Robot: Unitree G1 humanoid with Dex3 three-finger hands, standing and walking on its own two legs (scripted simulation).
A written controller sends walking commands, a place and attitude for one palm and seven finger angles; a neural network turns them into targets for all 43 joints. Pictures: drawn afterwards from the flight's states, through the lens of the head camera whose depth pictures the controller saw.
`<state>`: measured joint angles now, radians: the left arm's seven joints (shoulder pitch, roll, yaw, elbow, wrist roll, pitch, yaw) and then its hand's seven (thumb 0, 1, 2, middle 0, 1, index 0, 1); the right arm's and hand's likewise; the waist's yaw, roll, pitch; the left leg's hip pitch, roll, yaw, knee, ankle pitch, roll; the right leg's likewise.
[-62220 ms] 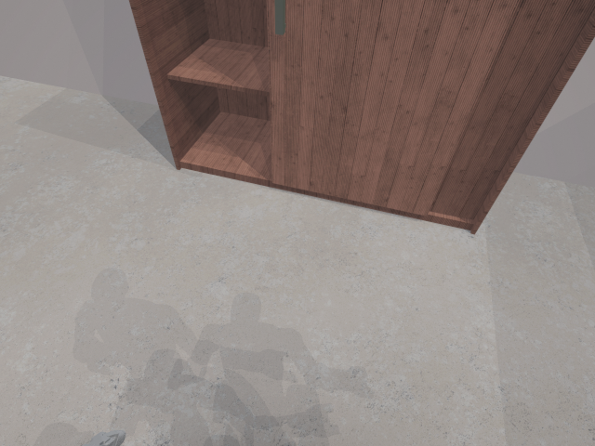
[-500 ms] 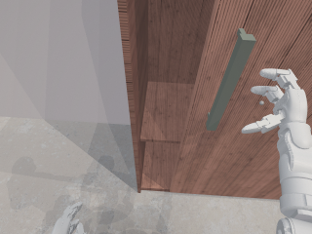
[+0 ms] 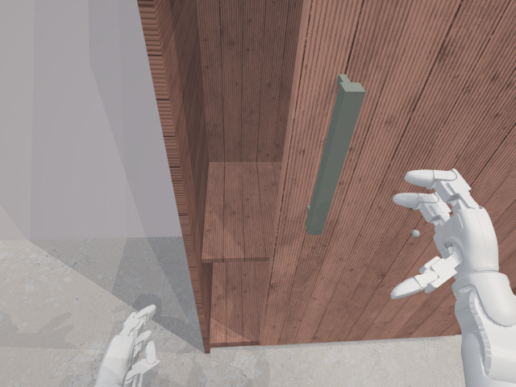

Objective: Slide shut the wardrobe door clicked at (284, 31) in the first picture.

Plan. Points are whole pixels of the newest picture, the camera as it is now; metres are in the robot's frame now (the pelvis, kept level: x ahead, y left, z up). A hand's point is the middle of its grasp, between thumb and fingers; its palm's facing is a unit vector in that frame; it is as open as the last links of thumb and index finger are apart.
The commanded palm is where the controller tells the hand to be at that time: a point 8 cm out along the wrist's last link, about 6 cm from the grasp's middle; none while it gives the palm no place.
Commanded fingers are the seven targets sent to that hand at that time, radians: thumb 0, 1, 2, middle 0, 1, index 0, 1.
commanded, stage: slip the hand off the handle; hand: right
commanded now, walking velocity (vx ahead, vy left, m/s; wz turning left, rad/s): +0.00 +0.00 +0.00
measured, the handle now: (326, 164) +0.43 -0.10 +0.16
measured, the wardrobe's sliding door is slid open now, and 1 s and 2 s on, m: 0.18 0.18 0.18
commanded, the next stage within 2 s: draw the hand back to the body in 0.14 s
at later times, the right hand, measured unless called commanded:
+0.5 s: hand (425, 247) +0.25 -0.20 +0.17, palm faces -0.01 +1.00 -0.07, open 14.7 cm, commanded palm +0.22 -0.24 +0.17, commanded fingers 0.00 0.55 -0.20 0.25 1.15 0.25 1.15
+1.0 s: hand (467, 285) +0.21 -0.23 +0.16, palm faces +0.33 +0.90 -0.27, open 13.3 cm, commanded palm +0.16 -0.27 +0.17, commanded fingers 0.00 -0.10 -0.51 0.23 0.77 0.23 0.77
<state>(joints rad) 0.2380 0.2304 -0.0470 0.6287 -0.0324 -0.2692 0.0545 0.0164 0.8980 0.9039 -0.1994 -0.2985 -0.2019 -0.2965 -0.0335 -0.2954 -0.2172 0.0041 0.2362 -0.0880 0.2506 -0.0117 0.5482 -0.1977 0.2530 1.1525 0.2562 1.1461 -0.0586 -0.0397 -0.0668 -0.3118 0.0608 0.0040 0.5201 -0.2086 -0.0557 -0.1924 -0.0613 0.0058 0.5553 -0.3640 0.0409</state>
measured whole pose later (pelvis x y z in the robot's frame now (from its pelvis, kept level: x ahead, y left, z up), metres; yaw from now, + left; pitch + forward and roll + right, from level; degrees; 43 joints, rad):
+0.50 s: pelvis +0.00 +0.00 +0.00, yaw +0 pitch -2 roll +1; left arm 0.24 0.23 -0.07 0.65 -0.05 -0.29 0.07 0.02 0.90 0.90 -0.20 -0.30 -0.20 -0.30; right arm 0.08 -0.30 -0.23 -0.18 0.30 0.16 0.26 -0.01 0.55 -0.20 0.25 1.15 0.26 1.15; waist -0.06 -0.06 -0.07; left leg -0.26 0.07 0.01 0.49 -0.20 -0.06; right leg -0.14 -0.05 0.01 0.53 -0.36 0.03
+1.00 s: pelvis -0.02 +0.00 +0.01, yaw +0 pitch -4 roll +1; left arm 0.22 0.23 -0.02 0.67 0.01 -0.26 0.06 0.02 0.90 0.90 -0.20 -0.30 -0.20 -0.30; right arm 0.29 -0.30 -0.24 -0.30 0.09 -0.12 -0.03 -0.01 0.23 -0.35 0.24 0.96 0.24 0.96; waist -0.07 -0.05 0.01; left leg -0.22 0.06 0.01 0.42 -0.14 -0.06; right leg -0.12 -0.06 0.00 0.50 -0.32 0.04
